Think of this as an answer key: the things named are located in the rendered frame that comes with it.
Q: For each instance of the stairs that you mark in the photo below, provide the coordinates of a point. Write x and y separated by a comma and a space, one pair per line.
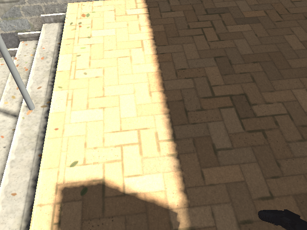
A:
22, 131

